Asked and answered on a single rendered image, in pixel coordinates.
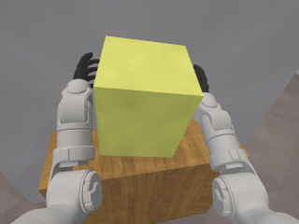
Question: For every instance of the pedestal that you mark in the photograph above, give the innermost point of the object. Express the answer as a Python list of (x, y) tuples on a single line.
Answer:
[(148, 190)]

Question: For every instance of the right robot forearm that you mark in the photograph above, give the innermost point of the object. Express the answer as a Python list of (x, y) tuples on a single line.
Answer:
[(225, 153)]

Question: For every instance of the robot left hand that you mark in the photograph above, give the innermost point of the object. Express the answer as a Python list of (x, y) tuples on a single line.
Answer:
[(83, 71)]

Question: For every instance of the left robot forearm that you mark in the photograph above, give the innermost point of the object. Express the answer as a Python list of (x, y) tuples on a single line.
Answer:
[(74, 128)]

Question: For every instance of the carton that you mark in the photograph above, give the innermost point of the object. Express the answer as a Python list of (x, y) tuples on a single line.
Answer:
[(145, 95)]

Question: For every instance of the robot right upper arm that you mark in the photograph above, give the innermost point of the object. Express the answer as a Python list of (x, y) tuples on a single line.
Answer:
[(242, 199)]

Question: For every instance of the robot left upper arm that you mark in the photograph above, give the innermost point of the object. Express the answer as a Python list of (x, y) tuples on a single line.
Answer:
[(71, 197)]

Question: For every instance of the robot right hand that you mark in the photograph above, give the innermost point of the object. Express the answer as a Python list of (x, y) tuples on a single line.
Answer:
[(201, 77)]

